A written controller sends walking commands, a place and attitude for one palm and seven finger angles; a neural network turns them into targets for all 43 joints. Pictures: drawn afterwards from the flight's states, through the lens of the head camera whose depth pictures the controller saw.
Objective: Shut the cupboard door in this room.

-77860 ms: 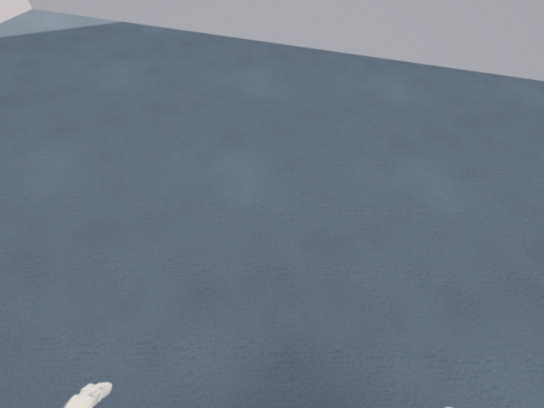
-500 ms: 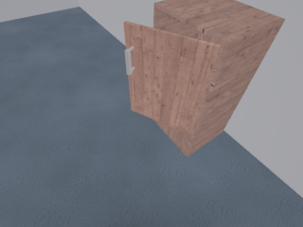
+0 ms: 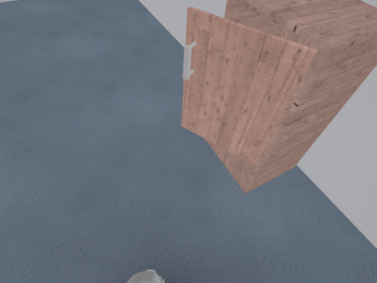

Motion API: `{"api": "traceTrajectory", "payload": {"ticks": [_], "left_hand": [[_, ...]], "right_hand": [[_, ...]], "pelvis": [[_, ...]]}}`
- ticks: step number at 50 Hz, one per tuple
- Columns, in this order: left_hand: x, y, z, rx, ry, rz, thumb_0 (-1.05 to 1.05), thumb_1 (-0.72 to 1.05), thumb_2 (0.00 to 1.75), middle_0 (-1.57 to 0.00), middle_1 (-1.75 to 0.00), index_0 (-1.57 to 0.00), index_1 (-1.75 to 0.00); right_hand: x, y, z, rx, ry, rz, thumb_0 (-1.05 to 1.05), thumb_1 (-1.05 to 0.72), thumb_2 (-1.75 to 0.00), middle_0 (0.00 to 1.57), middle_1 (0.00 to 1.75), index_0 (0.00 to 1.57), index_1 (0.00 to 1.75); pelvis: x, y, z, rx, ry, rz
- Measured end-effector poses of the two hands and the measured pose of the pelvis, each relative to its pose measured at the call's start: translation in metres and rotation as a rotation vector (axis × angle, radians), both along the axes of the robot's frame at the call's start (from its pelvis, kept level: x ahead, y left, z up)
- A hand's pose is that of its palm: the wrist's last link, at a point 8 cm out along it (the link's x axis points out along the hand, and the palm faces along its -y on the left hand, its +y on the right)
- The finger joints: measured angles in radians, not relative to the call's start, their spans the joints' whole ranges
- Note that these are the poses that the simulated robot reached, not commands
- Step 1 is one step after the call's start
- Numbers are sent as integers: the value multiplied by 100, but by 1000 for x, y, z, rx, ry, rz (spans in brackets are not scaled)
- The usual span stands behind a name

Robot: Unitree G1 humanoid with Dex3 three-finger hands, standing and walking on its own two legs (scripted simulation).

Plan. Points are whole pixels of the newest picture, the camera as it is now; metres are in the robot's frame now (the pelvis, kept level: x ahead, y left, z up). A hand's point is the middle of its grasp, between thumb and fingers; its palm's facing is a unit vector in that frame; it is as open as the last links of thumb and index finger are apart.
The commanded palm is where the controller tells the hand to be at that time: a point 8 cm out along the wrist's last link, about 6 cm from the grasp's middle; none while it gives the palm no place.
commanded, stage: walk to a spot facing it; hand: left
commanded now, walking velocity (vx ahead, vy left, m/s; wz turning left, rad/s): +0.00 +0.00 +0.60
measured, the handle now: (189, 61) +0.86 +0.02 -0.02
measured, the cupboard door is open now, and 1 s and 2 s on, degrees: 28 28 28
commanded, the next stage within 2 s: none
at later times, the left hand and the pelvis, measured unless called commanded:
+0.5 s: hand out of the picture +0.00 +0.18 -0.13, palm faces +0.31 -0.90 -0.31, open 7.4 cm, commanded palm none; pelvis -0.01 -0.05 +0.03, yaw +19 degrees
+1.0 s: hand out of the picture -0.04 +0.20 -0.13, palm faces +0.60 -0.75 -0.27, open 7.4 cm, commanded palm none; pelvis +0.00 -0.04 +0.02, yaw +37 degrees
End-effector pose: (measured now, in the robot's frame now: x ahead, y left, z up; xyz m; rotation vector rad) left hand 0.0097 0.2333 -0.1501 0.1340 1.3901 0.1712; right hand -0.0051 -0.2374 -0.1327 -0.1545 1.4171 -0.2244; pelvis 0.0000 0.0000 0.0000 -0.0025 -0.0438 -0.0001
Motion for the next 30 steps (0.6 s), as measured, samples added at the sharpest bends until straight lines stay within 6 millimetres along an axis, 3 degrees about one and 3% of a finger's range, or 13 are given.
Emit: {"api": "traceTrajectory", "payload": {"ticks": [9,14,17,22,26,30], "left_hand": [[47,25,40,69,-183,18,0,91,89,-19,-30,-20,-30],[52,22,57,113,-268,58,0,91,89,-19,-30,-20,-30],[37,15,60,146,-288,99,0,91,89,-19,-30,-20,-30],[-12,-3,62,160,-195,195,0,90,89,-20,-30,-20,-30],[-43,-16,59,142,-135,261,0,90,89,-20,-30,-20,-30],[-74,-24,48,113,-105,347,0,90,89,-20,-30,-20,-30]], "right_hand": [[40,-9,19,-14,-79,131,0,-91,-90,20,30,20,30],[67,-25,20,-7,-112,204,0,-91,-90,21,30,20,30],[88,-39,15,4,-135,242,0,-91,-90,21,30,20,30],[125,-49,18,9,-160,320,0,-91,-90,20,30,20,30],[148,-40,24,22,-169,392,0,-91,-90,20,30,20,30],[175,-17,25,29,-167,498,0,-91,-90,20,30,20,30]], "pelvis": [[-17,-1,20,-17,59,91],[-20,-17,23,-30,76,164],[-20,-33,18,-11,89,211],[-18,-43,22,-1,73,290],[-14,-46,26,23,67,354],[-12,-43,23,27,62,424]]}}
